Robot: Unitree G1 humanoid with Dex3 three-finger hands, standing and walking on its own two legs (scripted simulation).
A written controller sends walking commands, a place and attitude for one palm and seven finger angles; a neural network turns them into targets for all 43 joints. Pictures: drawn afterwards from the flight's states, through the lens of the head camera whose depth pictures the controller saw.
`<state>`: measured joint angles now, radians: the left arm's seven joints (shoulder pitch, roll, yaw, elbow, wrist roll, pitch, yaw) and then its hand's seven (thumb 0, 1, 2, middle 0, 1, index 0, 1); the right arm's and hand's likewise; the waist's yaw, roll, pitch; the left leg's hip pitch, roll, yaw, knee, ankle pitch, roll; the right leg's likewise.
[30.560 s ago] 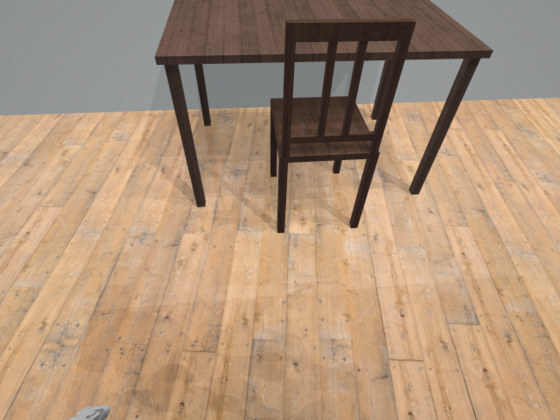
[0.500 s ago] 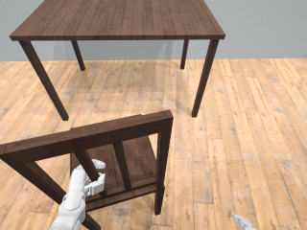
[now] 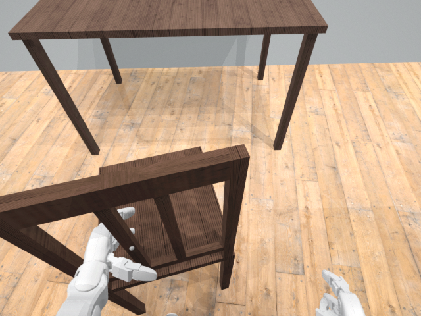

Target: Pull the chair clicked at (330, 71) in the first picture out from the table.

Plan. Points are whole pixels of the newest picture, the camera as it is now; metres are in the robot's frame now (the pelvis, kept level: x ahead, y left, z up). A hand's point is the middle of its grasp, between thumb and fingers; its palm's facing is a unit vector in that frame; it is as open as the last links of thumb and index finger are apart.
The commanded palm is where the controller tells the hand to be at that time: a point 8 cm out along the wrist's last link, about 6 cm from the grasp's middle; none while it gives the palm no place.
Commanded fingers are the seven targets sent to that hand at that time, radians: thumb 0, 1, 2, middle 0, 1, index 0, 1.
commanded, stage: open the thumb and straighten the fingers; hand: left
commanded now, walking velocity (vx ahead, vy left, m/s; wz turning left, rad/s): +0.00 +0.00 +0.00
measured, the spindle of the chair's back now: (128, 241) +0.27 +0.17 -0.03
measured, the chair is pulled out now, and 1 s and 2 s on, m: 0.61 0.61 0.61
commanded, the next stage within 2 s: draw the fingers out of the gap in 0.18 s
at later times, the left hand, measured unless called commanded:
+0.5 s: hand (123, 268) +0.22 +0.18 -0.04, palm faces +0.08 -0.98 -0.20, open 17.5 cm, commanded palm +0.19 +0.22 -0.02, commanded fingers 0.00 -0.55 0.20 0.00 0.00 0.00 0.00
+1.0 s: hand out of the picture +0.15 +0.16 -0.04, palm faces +0.10 -0.97 -0.20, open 17.5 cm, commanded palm +0.11 +0.21 -0.02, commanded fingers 0.00 -0.55 0.20 0.00 0.00 0.00 0.00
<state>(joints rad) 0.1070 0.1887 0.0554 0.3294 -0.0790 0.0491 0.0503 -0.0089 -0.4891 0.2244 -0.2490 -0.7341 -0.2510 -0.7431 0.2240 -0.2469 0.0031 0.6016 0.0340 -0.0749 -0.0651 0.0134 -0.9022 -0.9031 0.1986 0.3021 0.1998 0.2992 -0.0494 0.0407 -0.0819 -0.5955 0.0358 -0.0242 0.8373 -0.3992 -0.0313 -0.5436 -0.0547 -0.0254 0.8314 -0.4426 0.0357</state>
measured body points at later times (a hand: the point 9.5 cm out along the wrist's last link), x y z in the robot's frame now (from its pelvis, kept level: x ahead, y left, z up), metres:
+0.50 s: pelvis +0.01 +0.00 -0.01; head +0.04 +0.00 +0.44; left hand +0.22 +0.23 -0.03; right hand +0.15 -0.26 -0.09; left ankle +0.01 +0.14 -0.70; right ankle -0.02 -0.14 -0.70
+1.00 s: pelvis -0.01 +0.00 -0.02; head +0.02 -0.01 +0.43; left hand +0.14 +0.21 -0.03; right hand +0.18 -0.24 -0.09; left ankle +0.01 +0.14 -0.70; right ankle -0.02 -0.14 -0.70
